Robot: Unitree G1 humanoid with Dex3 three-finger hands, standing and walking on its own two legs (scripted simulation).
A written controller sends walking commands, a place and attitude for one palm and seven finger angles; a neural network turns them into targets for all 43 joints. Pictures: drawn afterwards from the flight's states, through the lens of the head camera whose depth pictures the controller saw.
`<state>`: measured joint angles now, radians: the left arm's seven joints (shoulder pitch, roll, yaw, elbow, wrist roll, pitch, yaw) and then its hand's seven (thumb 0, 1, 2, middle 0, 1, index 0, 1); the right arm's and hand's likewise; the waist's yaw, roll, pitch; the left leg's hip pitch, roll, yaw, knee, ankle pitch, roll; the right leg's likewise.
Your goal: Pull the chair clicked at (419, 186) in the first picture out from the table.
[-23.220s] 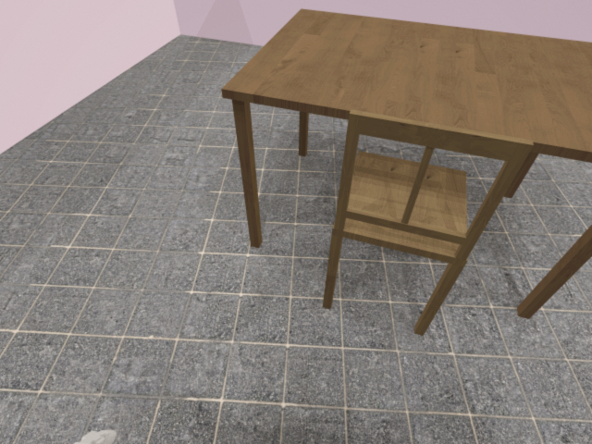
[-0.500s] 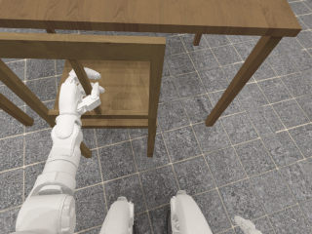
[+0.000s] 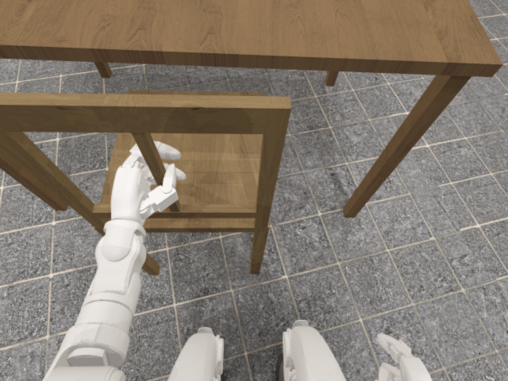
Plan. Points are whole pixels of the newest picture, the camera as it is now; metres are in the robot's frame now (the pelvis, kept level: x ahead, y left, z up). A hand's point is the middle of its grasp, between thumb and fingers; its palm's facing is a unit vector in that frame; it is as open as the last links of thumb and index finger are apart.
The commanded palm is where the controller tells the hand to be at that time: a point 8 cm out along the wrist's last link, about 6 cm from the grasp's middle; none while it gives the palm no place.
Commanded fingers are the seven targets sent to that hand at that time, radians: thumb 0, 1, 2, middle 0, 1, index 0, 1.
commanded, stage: hook a spindle and tug to test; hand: left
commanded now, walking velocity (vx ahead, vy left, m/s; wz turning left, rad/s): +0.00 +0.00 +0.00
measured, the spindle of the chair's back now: (161, 176) +0.43 +0.15 +0.01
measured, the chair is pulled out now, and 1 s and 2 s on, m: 0.03 0.13 0.25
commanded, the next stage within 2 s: step backward, pulling the chair out in 0.06 s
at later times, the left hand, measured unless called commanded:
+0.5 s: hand (173, 193) +0.38 +0.12 +0.04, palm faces -0.02 -0.99 -0.12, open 4.9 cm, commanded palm +0.37 +0.17 +0.04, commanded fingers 0.00 0.90 0.90 -0.50 -1.45 -0.50 -1.45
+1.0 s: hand (178, 244) +0.31 +0.11 +0.04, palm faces -0.02 -0.99 -0.15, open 4.9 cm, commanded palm +0.30 +0.16 +0.05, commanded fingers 0.00 0.90 0.90 -0.50 -1.45 -0.50 -1.45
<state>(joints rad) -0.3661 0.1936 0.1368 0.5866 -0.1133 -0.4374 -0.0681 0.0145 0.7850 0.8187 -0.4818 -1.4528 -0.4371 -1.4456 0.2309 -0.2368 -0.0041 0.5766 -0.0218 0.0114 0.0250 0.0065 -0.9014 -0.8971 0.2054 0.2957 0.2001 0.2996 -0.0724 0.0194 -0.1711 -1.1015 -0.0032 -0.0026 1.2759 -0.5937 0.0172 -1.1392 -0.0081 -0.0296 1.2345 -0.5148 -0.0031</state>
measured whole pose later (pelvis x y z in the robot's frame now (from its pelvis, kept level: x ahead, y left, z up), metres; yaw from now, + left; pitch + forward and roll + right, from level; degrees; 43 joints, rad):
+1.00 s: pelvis -0.05 +0.00 +0.10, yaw -2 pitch +5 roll +0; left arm -0.42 0.15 0.02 1.00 -0.07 -0.23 0.09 0.03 0.76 0.82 -0.35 -1.13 -0.50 -1.44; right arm 0.22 -0.21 0.01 0.69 0.07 0.09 -0.12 0.01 -0.90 -0.90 0.21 0.30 0.20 0.30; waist -0.05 0.02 0.07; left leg -0.46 0.01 0.05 0.61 -0.25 0.01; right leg -0.50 0.01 0.01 0.56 -0.15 -0.01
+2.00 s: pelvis -0.17 +0.01 +0.10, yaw -1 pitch +2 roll +1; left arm -0.49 0.16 0.02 0.97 -0.03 -0.13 0.11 0.03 0.73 0.81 -0.33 -1.19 -0.50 -1.44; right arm 0.17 -0.23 0.00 0.72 0.04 0.04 -0.11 0.01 -0.90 -0.90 0.21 0.30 0.20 0.30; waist -0.08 -0.01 0.14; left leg -0.37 0.01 0.00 0.66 -0.42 -0.04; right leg -0.51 -0.06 -0.05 0.53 -0.06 0.00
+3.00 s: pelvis -0.40 +0.02 +0.11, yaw -2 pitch +1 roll +2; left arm -0.48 0.17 -0.02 0.96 -0.02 -0.10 0.09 0.03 0.74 0.80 -0.33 -1.25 -0.50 -1.44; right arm 0.20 -0.27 -0.02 0.73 0.02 0.00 -0.12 0.01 -0.90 -0.90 0.20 0.30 0.20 0.30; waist -0.05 -0.04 0.14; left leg -0.28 0.00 0.01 0.53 -0.27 -0.02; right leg -0.47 -0.07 -0.01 0.64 -0.21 0.02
